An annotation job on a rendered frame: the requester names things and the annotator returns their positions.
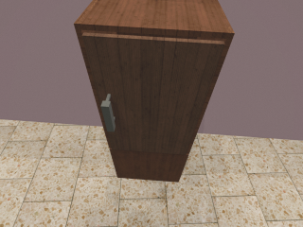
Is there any cupboard door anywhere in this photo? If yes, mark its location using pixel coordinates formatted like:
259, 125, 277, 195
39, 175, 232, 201
81, 32, 224, 155

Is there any handle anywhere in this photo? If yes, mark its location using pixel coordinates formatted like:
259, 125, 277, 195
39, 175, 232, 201
100, 94, 116, 132

